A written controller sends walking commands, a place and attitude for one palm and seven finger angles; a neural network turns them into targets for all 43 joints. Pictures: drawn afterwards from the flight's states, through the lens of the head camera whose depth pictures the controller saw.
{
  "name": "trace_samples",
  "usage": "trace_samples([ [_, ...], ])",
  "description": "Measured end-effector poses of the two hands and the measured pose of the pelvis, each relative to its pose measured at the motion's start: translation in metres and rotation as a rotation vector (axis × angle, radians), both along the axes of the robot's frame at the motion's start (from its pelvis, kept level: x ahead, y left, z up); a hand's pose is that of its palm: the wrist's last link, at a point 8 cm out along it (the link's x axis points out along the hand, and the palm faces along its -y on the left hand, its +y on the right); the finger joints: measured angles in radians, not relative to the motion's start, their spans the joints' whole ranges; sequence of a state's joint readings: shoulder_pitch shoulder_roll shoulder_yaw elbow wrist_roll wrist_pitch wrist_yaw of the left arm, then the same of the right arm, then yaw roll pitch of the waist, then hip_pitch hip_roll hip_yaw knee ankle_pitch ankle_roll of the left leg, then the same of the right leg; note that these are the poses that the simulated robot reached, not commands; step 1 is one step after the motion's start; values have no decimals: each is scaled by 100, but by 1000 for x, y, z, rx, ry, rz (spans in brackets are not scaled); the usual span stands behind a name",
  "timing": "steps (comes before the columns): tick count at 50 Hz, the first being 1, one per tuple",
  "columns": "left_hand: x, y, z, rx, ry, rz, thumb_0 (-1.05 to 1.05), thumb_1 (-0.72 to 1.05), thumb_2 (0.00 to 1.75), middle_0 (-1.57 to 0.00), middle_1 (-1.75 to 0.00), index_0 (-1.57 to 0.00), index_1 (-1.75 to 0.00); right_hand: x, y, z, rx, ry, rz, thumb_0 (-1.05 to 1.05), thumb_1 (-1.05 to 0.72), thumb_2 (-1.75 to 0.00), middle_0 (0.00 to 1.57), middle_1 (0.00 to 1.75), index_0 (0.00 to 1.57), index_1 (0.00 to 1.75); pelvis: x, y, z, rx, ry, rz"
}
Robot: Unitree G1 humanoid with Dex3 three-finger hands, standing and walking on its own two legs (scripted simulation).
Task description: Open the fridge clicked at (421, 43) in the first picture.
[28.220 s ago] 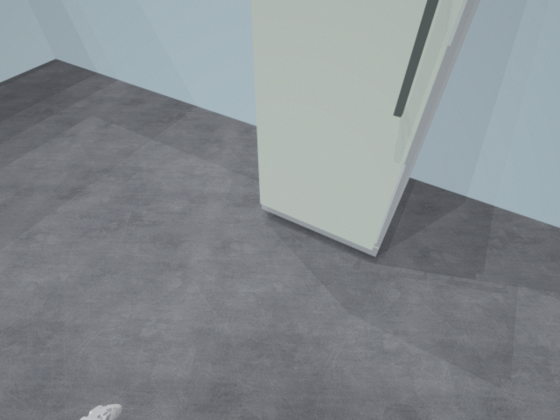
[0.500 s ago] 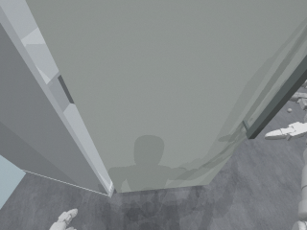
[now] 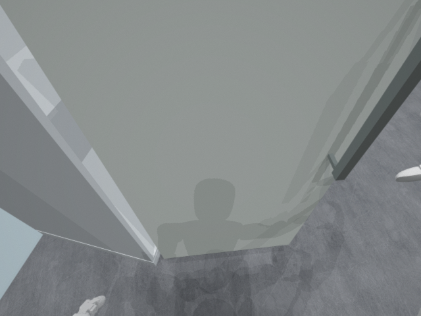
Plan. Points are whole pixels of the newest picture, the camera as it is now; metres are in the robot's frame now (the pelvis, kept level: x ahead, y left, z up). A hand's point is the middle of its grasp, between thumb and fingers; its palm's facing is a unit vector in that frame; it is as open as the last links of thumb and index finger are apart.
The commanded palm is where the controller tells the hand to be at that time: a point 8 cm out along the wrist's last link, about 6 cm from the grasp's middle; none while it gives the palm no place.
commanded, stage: slip the hand off the handle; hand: right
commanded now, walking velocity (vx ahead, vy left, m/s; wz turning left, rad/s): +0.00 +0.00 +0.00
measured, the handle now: (380, 97) +0.44 -0.24 +0.19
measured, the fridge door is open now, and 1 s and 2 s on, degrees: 70 70 70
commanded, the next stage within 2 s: draw the hand back to the body in 1.10 s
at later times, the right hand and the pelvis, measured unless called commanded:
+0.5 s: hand out of the picture +0.31 -0.33 +0.15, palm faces +0.29 +0.91 -0.28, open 14.7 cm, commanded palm +0.27 -0.36 +0.17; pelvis -0.01 +0.00 +0.00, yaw +0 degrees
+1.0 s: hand out of the picture +0.26 -0.34 +0.15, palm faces +0.29 +0.92 -0.27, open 14.7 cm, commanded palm +0.23 -0.37 +0.17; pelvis -0.02 +0.02 +0.00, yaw -3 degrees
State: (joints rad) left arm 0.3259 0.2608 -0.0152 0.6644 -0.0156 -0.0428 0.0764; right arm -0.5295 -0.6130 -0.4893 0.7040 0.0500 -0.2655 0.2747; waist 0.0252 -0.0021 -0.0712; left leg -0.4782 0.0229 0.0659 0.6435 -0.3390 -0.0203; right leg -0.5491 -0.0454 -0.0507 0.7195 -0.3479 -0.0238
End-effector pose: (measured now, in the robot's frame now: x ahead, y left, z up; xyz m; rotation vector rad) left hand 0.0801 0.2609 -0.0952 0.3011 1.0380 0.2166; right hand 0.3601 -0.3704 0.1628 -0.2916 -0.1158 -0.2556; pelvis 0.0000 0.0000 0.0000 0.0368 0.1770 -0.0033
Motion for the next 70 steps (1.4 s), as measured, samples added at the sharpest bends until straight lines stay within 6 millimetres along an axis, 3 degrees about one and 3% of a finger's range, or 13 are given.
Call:
trace_samples([
  [7, -25, 0, -2, 6, 38, 45, 1, 90, 90, -20, -30, -20, -30, 0, -8, 0, 16, 26, 26, -2, 55, -20, 25, 115, 26, 115, -3, -5, 0, 5, 7, 8],
  [12, -27, -3, 0, -9, 12, 62, 1, 90, 90, -20, -30, -20, -30, -20, -4, -3, -6, 14, 41, -2, 55, -20, 25, 115, 26, 115, -2, -8, 1, 3, -4, 21],
  [17, -9, -10, 2, -22, -47, 34, 1, 90, 90, -20, -30, -20, -30, -47, -1, -4, 8, -28, 24, -2, 55, -20, 26, 115, 26, 115, -3, -8, 1, 2, -27, 16],
  [22, 21, -17, 8, -30, -135, -24, 1, 90, 90, -20, -30, -20, -30, -70, -7, -6, 6, -1, -27, -2, 55, -20, 26, 115, 26, 115, -7, -6, 2, 1, -45, 0],
  [31, 71, -27, 22, -53, -288, -121, 1, 90, 90, -20, -30, -20, -30, -106, 0, 3, -4, -20, -14, -2, 55, -20, 26, 115, 26, 115, -9, 1, 3, -3, -74, -21],
  [36, 83, -26, 28, -60, -333, -146, 1, 90, 90, -20, -30, -20, -30, -124, -3, 0, -2, 15, -38, -2, 55, -20, 26, 115, 26, 115, -9, 8, 4, -7, -83, -25],
  [42, 83, -18, 29, -47, -335, -165, 1, 90, 90, -20, -30, -20, -30, -144, -3, 2, -16, 4, -44, -2, 55, -20, 26, 115, 26, 115, -9, 14, 4, -6, -92, -34],
  [46, 77, -11, 24, -29, -309, -164, 1, 90, 90, -20, -30, -20, -30, -145, -10, 3, -2, -9, -51, -2, 56, -20, 26, 115, 26, 115, -12, 18, 2, -5, -90, -42],
  [51, 62, 0, 17, -10, -272, -142, 1, 90, 90, -20, -30, -20, -30, -131, -15, -2, 11, 41, -34, -2, 56, -20, 25, 115, 26, 115, -16, 20, 0, -3, -75, -44],
  [59, 38, 7, 12, -10, -245, -71, 1, 90, 90, -20, -30, -20, -30, -109, 5, 7, -29, -14, 52, -2, 55, -20, 25, 115, 26, 115, -13, 16, 0, -4, -60, -18],
  [62, 32, 6, 12, -21, -247, -45, 1, 90, 90, -20, -30, -20, -30, -110, 2, 7, -15, -11, 39, -2, 55, -20, 26, 115, 26, 115, -9, 14, 0, -7, -60, -7],
  [65, 32, 4, 14, -37, -264, -16, 1, 90, 90, -20, -30, -20, -30, -116, -5, -4, 137, 50, 77, -2, 55, -20, 25, 115, 26, 115, -5, 11, 3, -7, -77, -10],
  [70, 49, -5, 30, -44, -361, -41, 2, 90, 90, -20, -30, -20, -30, -131, 1, -7, 247, 122, 197, -2, 55, -20, 25, 115, 26, 115, 0, 4, 7, -6, -120, -19],
])
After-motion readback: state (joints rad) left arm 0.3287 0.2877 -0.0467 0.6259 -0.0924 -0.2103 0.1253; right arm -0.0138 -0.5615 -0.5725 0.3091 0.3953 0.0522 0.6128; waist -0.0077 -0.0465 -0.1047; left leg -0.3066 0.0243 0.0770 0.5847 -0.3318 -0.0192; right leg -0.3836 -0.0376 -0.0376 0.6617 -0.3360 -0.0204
